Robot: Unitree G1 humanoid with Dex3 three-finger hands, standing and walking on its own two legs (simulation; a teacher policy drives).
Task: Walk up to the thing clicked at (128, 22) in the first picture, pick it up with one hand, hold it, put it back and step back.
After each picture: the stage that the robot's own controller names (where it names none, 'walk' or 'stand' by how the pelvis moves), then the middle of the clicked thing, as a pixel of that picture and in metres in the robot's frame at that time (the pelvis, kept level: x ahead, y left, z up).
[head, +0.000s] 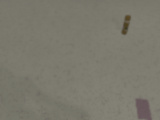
stand; (126, 25) +1.69 -0.50 -0.65
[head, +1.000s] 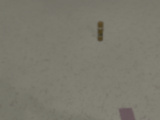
walk; (100, 31) +1.62 -0.05 -0.62
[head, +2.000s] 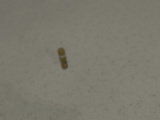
walk; (63, 59) +1.06 +0.29 -0.65
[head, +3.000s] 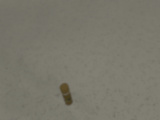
walk; (66, 94) +0.67 +0.24 -0.65
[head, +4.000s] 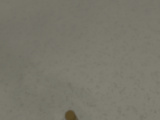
walk; out of the picture +0.44 +0.23 -0.64
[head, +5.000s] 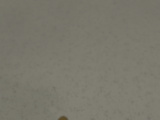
stand; out of the picture +0.40 +0.14 -0.63
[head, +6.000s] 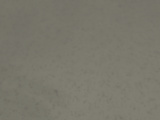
stand; out of the picture +0.38 +0.15 -0.65
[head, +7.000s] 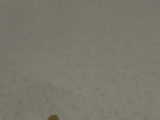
stand; out of the picture +0.38 +0.21 -0.61
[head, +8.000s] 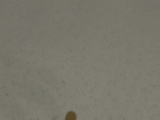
walk; out of the picture +0.42 +0.04 -0.64
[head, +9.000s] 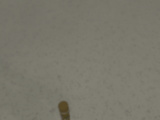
walk; (64, 112) +0.48 +0.19 -0.64
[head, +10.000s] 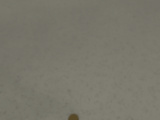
walk; out of the picture +0.49 +0.08 -0.61
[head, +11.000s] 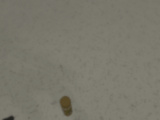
walk; (66, 106) +0.42 +0.13 -0.61
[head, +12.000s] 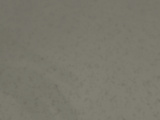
stand; out of the picture +0.27 +0.17 -0.63
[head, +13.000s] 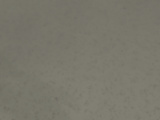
stand; out of the picture +0.30 +0.17 -0.64
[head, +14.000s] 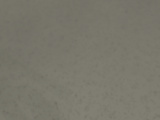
stand; out of the picture +0.27 +0.17 -0.66
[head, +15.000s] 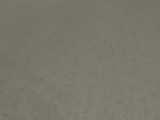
stand; out of the picture +0.26 +0.18 -0.66
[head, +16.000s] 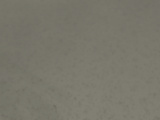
stand; out of the picture +0.26 +0.18 -0.66
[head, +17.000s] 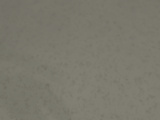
go down; out of the picture +0.27 +0.18 -0.61
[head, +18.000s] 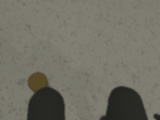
go down; (41, 88) +0.35 +0.18 -0.26
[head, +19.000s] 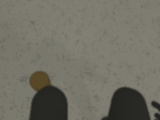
close in; (43, 86) +0.35 +0.18 -0.26
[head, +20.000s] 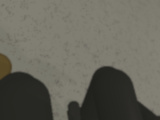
close in; out of the picture +0.34 +0.21 -0.16
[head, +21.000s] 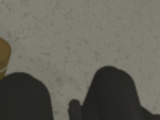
close; out of the picture +0.36 +0.22 -0.16
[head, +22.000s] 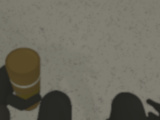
lift; (27, 85) +0.31 +0.20 -0.02
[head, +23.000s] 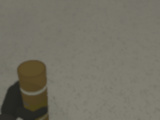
hold; (35, 100) +0.28 +0.17 +0.05
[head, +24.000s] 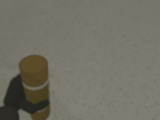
hold; (37, 92) +0.31 +0.17 +0.03
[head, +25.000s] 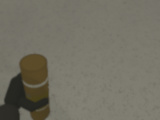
hold; (37, 91) +0.31 +0.17 +0.03
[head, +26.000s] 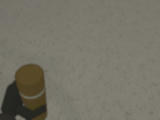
crouch; (34, 98) +0.30 +0.17 -0.03
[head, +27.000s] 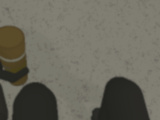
lower; (14, 61) +0.40 +0.21 -0.09
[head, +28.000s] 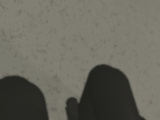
lower; out of the picture +0.38 +0.24 -0.16
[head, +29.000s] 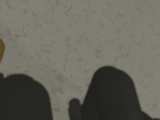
lower; out of the picture +0.36 +0.24 -0.16
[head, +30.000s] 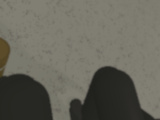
lower; out of the picture +0.36 +0.23 -0.16
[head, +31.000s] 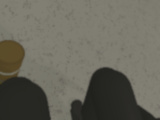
lower; (5, 73) +0.36 +0.19 -0.15
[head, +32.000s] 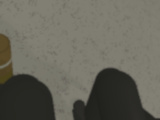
open; (0, 71) +0.35 +0.22 -0.16
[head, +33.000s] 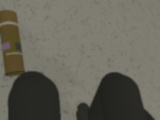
stand; (11, 43) +0.47 +0.23 -0.27
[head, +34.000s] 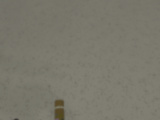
stand; (59, 118) +0.42 +0.15 -0.64
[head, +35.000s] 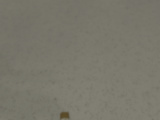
stand; out of the picture +0.42 +0.15 -0.69
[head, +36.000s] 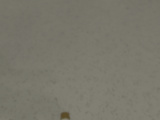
stand; out of the picture +0.41 +0.14 -0.69
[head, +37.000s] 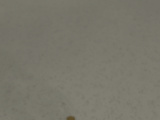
stand; out of the picture +0.44 +0.14 -0.74
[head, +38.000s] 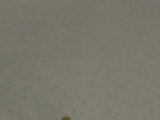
stand; out of the picture +0.42 +0.17 -0.75
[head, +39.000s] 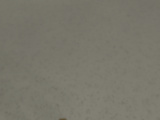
walk; out of the picture +0.40 +0.19 -0.75
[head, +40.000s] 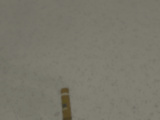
walk; (65, 103) +0.54 +0.20 -0.72
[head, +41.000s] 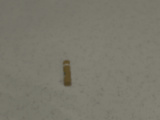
walk; (67, 72) +0.85 +0.24 -0.73
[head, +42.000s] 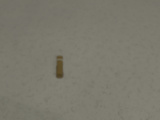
stand; (59, 66) +1.04 +0.25 -0.73
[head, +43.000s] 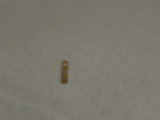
stand; (64, 71) +1.01 +0.24 -0.75
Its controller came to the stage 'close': yes
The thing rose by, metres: 0.67
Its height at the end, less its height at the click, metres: -0.09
